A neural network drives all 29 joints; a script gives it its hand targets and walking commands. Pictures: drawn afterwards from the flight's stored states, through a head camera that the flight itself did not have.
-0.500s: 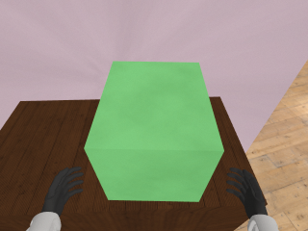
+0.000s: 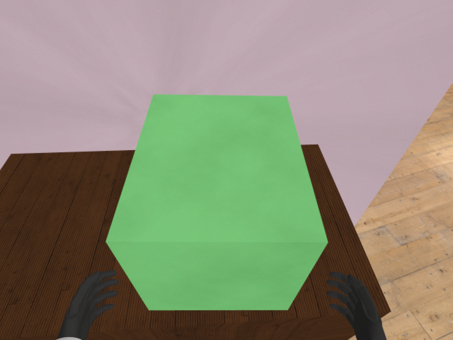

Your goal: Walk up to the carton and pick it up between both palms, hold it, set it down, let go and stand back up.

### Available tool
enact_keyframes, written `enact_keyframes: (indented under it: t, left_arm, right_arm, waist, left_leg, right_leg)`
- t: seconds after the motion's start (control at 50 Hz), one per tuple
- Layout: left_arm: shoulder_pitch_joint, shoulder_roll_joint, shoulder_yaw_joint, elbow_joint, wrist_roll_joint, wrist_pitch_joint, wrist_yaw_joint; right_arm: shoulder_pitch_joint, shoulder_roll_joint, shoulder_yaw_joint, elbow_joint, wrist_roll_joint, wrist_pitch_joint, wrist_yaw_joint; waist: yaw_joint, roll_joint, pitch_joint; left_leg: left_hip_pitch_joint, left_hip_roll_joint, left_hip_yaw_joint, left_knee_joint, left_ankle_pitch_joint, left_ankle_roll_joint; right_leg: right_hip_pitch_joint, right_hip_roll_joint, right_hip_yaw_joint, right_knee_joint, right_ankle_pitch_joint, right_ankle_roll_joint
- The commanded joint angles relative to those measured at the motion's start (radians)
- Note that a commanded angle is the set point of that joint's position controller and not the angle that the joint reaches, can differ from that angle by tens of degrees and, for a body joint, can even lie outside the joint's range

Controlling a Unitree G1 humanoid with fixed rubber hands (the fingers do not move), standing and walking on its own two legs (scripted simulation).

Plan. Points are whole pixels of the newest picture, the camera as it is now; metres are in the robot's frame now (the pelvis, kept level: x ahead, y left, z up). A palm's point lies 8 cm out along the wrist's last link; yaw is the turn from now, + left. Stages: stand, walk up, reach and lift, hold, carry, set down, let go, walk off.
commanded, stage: set down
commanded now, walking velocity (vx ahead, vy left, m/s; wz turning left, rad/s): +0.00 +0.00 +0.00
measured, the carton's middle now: (219, 200) +0.36 +0.04 +0.06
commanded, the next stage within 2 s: let go in 0.92 s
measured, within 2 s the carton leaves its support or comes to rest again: neither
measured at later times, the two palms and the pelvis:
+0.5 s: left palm (79, 322) +0.16 +0.25 +0.00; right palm (367, 326) +0.17 -0.20 -0.01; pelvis -0.02 +0.00 +0.00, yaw +0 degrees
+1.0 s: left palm (78, 315) +0.17 +0.25 +0.00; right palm (365, 321) +0.18 -0.20 -0.01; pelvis -0.06 +0.03 -0.01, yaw -1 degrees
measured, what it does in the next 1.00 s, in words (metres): shifts its weight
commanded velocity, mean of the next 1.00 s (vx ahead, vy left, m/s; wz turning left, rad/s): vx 0.00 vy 0.00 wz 0.00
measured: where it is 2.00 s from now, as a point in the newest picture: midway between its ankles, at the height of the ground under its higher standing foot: outside the picture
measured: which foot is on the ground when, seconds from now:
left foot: down 0.00-1.00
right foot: down 0.00-1.00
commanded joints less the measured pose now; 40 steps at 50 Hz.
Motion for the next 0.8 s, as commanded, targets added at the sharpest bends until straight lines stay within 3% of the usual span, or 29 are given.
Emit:
enact_keyframes:
  t: [0.0, 0.02, 0.04, 0.08, 0.1, 0.12, 0.16, 0.18, 0.2, 0.22, 0.26, 0.28, 0.32, 0.34, 0.36, 0.38, 0.42, 0.44, 0.46, 0.48, 0.5, 0.56, 0.62, 0.64, 0.68, 0.7, 0.72, 0.74, 0.78]
  left_arm:
    - [-0.024, 0.084, 0.027, -0.087, 0.027, -0.035, 0.001]
    - [-0.030, 0.086, 0.029, 0.006, 0.033, -0.018, -0.018]
    - [-0.050, 0.105, 0.043, -0.129, 0.005, -0.038, -0.008]
    - [-0.030, 0.080, 0.033, -0.052, 0.040, -0.024, -0.005]
    - [-0.025, 0.078, 0.033, 0.003, 0.054, -0.006, -0.013]
    - [-0.028, 0.064, 0.011, 0.036, 0.067, 0.015, -0.018]
    - [-0.060, 0.090, 0.023, -0.055, 0.032, 0.001, -0.022]
    - [-0.082, 0.068, 0.037, 0.077, 0.077, 0.030, -0.023]
    - [-0.069, 0.084, 0.028, -0.003, 0.052, 0.024, -0.023]
    - [-0.085, 0.064, 0.035, 0.100, 0.077, 0.050, -0.027]
    - [-0.099, 0.049, 0.032, 0.068, 0.071, 0.062, -0.023]
    - [-0.100, 0.053, 0.027, 0.160, 0.092, 0.081, -0.031]
    - [-0.150, 0.074, 0.035, 0.108, 0.077, 0.080, -0.034]
    - [-0.168, 0.065, 0.029, 0.179, 0.082, 0.096, -0.040]
    - [-0.190, 0.047, 0.027, 0.261, 0.121, 0.122, -0.044]
    - [-0.183, 0.046, 0.016, 0.064, 0.081, 0.097, -0.018]
    - [-0.221, 0.028, 0.003, 0.175, 0.099, 0.123, -0.024]
    - [-0.221, 0.007, 0.004, 0.288, 0.117, 0.145, -0.027]
    - [-0.238, 0.024, -0.008, 0.267, 0.109, 0.148, -0.034]
    - [-0.252, 0.026, -0.001, 0.170, 0.107, 0.142, -0.016]
    - [-0.255, 0.008, 0.002, 0.299, 0.139, 0.162, -0.033]
    - [-0.274, 0.022, 0.007, 0.395, 0.129, 0.185, -0.061]
    - [-0.333, 0.039, -0.008, 0.371, 0.120, 0.194, -0.060]
    - [-0.322, 0.018, -0.022, 0.400, 0.136, 0.198, -0.060]
    - [-0.317, 0.022, -0.009, 0.330, 0.127, 0.205, -0.050]
    - [-0.291, -0.007, -0.017, 0.468, 0.154, 0.222, -0.064]
    - [-0.320, -0.006, -0.018, 0.477, 0.151, 0.227, -0.076]
    - [-0.366, 0.018, -0.014, 0.386, 0.150, 0.221, -0.069]
    - [-0.337, -0.021, -0.017, 0.455, 0.183, 0.221, -0.076]
  right_arm:
    - [-0.009, -0.088, -0.035, -0.048, -0.005, -0.060, 0.012]
    - [-0.025, -0.070, -0.017, 0.018, -0.026, -0.046, 0.007]
    - [-0.042, -0.069, -0.028, -0.099, -0.004, -0.068, 0.000]
    - [-0.034, -0.081, -0.017, -0.008, -0.009, -0.067, 0.013]
    - [-0.020, -0.081, -0.008, 0.051, -0.020, -0.050, 0.009]
    - [-0.054, -0.104, -0.026, 0.066, -0.032, -0.038, 0.010]
    - [-0.061, -0.084, -0.020, -0.020, -0.021, -0.055, 0.002]
    - [-0.082, -0.084, -0.024, 0.089, -0.056, -0.030, 0.012]
    - [-0.081, -0.078, -0.032, 0.014, -0.042, -0.034, 0.010]
    - [-0.090, -0.086, -0.036, 0.089, -0.056, -0.010, 0.014]
    - [-0.127, -0.110, -0.048, 0.076, -0.058, 0.005, 0.028]
    - [-0.123, -0.099, -0.036, 0.117, -0.078, 0.020, 0.029]
    - [-0.159, -0.090, -0.043, 0.078, -0.074, 0.037, 0.033]
    - [-0.169, -0.092, -0.059, 0.139, -0.098, 0.044, 0.033]
    - [-0.206, -0.102, -0.071, 0.233, -0.117, 0.071, 0.040]
    - [-0.218, -0.119, -0.086, 0.077, -0.073, 0.047, 0.054]
    - [-0.250, -0.126, -0.095, 0.153, -0.102, 0.075, 0.061]
    - [-0.264, -0.121, -0.086, 0.242, -0.113, 0.091, 0.071]
    - [-0.248, -0.111, -0.093, 0.242, -0.128, 0.096, 0.060]
    - [-0.276, -0.136, -0.096, 0.201, -0.091, 0.095, 0.077]
    - [-0.284, -0.142, -0.090, 0.309, -0.109, 0.114, 0.080]
    - [-0.306, -0.122, -0.100, 0.340, -0.152, 0.138, 0.073]
    - [-0.370, -0.118, -0.111, 0.330, -0.154, 0.151, 0.075]
    - [-0.354, -0.141, -0.127, 0.405, -0.162, 0.154, 0.080]
    - [-0.364, -0.148, -0.104, 0.344, -0.125, 0.154, 0.086]
    - [-0.342, -0.158, -0.106, 0.425, -0.155, 0.165, 0.096]
    - [-0.369, -0.154, -0.108, 0.443, -0.170, 0.178, 0.093]
    - [-0.386, -0.139, -0.094, 0.401, -0.145, 0.175, 0.095]
    - [-0.375, -0.150, -0.098, 0.448, -0.146, 0.185, 0.098]
  waist:
    - [-0.011, 0.052, -0.042]
    - [-0.018, 0.038, 0.015]
    - [-0.002, 0.007, -0.068]
    - [-0.007, 0.069, -0.016]
    - [-0.001, 0.059, 0.033]
    - [-0.024, 0.044, 0.033]
    - [-0.013, 0.036, -0.011]
    - [-0.014, 0.048, 0.066]
    - [-0.012, 0.009, 0.032]
    - [-0.020, 0.011, 0.093]
    - [0.000, 0.015, 0.072]
    - [-0.010, -0.008, 0.107]
    - [-0.006, 0.009, 0.104]
    - [-0.022, -0.027, 0.134]
    - [-0.021, -0.011, 0.198]
    - [0.002, 0.012, 0.085]
    - [-0.028, -0.035, 0.144]
    - [0.003, -0.001, 0.197]
    - [-0.047, -0.040, 0.173]
    - [-0.006, 0.006, 0.144]
    - [-0.025, 0.013, 0.182]
    - [-0.029, -0.044, 0.216]
    - [-0.031, -0.049, 0.208]
    - [-0.051, -0.029, 0.204]
    - [-0.019, -0.010, 0.175]
    - [-0.045, -0.034, 0.193]
    - [-0.057, -0.063, 0.230]
    - [-0.047, -0.050, 0.179]
    - [-0.048, -0.044, 0.240]
  left_leg:
    - [0.183, -0.022, 0.019, 0.006, 0.338, -0.018]
    - [0.179, -0.033, 0.030, 0.006, 0.290, -0.011]
    - [0.168, -0.029, 0.029, 0.012, 0.296, -0.014]
    - [0.186, -0.033, 0.026, 0.007, 0.315, -0.025]
    - [0.177, -0.037, 0.033, 0.000, 0.297, -0.021]
    - [0.196, -0.029, 0.025, -0.005, 0.268, -0.020]
    - [0.201, -0.038, 0.037, -0.004, 0.249, -0.007]
    - [0.150, -0.032, 0.037, -0.012, 0.174, -0.014]
    - [0.178, -0.035, 0.041, -0.013, 0.199, -0.004]
    - [0.159, -0.031, 0.038, -0.023, 0.146, -0.009]
    - [0.161, -0.028, 0.048, -0.037, 0.117, -0.010]
    - [0.146, -0.031, 0.049, -0.045, 0.075, 0.000]
    - [0.122, -0.028, 0.054, -0.061, 0.008, 0.015]
    - [0.120, -0.033, 0.055, -0.053, -0.020, 0.015]
    - [0.088, -0.028, 0.050, -0.072, -0.093, 0.011]
    - [0.128, -0.012, 0.044, -0.075, -0.032, 0.006]
    - [0.086, -0.014, 0.049, -0.080, -0.100, 0.013]
    - [0.087, -0.016, 0.056, -0.078, -0.114, 0.002]
    - [0.097, -0.019, 0.054, -0.080, -0.121, 0.011]
    - [0.078, -0.022, 0.056, -0.088, -0.099, 0.008]
    - [0.037, -0.012, 0.059, -0.098, -0.165, 0.013]
    - [0.037, -0.027, 0.071, -0.086, -0.197, 0.017]
    - [0.070, -0.036, 0.073, -0.071, -0.212, 0.022]
    - [0.060, -0.031, 0.071, -0.072, -0.211, 0.011]
    - [0.068, -0.034, 0.075, -0.071, -0.147, 0.013]
    - [0.095, -0.033, 0.073, -0.068, -0.156, 0.013]
    - [0.076, -0.031, 0.077, -0.077, -0.199, 0.016]
    - [0.057, -0.040, 0.072, -0.061, -0.203, 0.015]
    - [0.014, -0.020, 0.067, -0.084, -0.259, 0.023]
  right_leg:
    - [-0.203, 0.022, -0.044, -0.094, 0.192, -0.012]
    - [-0.220, 0.009, -0.034, -0.101, 0.163, -0.004]
    - [-0.189, 0.013, -0.042, -0.095, 0.176, -0.001]
    - [-0.199, 0.010, -0.043, -0.093, 0.206, -0.008]
    - [-0.207, 0.011, -0.041, -0.106, 0.173, -0.007]
    - [-0.226, 0.022, -0.057, -0.116, 0.120, -0.015]
    - [-0.220, 0.006, -0.046, -0.118, 0.136, 0.002]
    - [-0.239, 0.008, -0.051, -0.115, 0.038, -0.005]
    - [-0.238, -0.003, -0.049, -0.130, 0.056, -0.004]
    - [-0.247, 0.011, -0.058, -0.129, 0.006, -0.008]
    - [-0.244, 0.015, -0.069, -0.122, -0.039, -0.012]
    - [-0.251, 0.006, -0.058, -0.136, -0.080, -0.010]
    - [-0.243, -0.007, -0.058, -0.129, -0.117, -0.008]
    - [-0.266, -0.009, -0.054, -0.133, -0.135, -0.008]
    - [-0.278, -0.006, -0.058, -0.142, -0.221, -0.022]
    - [-0.259, 0.003, -0.080, -0.125, -0.176, -0.023]
    - [-0.279, 0.001, -0.068, -0.133, -0.225, -0.031]
    - [-0.302, 0.008, -0.081, -0.126, -0.259, -0.033]
    - [-0.298, -0.007, -0.065, -0.141, -0.232, -0.034]
    - [-0.283, 0.005, -0.076, -0.126, -0.222, -0.034]
    - [-0.236, 0.009, -0.066, -0.118, -0.253, -0.041]
    - [-0.282, -0.017, -0.065, -0.148, -0.339, -0.033]
    - [-0.334, -0.021, -0.063, -0.144, -0.370, -0.039]
    - [-0.317, -0.007, -0.072, -0.130, -0.342, -0.033]
    - [-0.305, -0.010, -0.074, -0.121, -0.287, -0.031]
    - [-0.315, -0.005, -0.074, -0.130, -0.306, -0.033]
    - [-0.336, -0.007, -0.069, -0.147, -0.347, -0.037]
    - [-0.321, -0.015, -0.068, -0.135, -0.327, -0.045]
    - [-0.286, 0.000, -0.071, -0.113, -0.336, -0.046]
